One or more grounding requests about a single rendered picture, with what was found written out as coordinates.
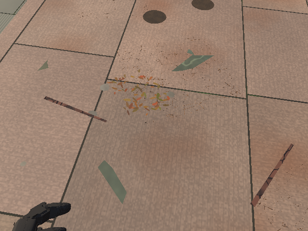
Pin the left robot hand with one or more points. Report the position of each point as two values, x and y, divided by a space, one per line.
40 214

